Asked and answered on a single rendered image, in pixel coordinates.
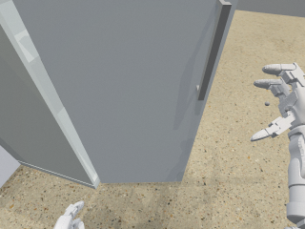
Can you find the handle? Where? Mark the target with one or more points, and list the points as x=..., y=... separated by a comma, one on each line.
x=218, y=30

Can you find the robot right forearm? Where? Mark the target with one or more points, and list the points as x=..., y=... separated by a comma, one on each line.
x=295, y=208

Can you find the fridge door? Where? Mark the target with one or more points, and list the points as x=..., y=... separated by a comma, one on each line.
x=126, y=72

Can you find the left robot hand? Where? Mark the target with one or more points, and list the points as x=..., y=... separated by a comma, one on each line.
x=66, y=221

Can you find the right robot hand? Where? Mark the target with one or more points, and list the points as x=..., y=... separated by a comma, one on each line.
x=290, y=74

